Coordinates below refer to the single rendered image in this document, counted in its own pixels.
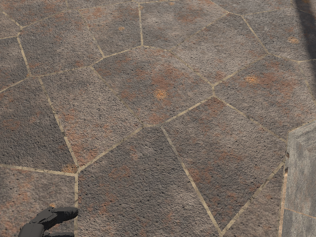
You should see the robot left hand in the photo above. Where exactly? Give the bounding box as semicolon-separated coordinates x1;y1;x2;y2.
18;206;79;237

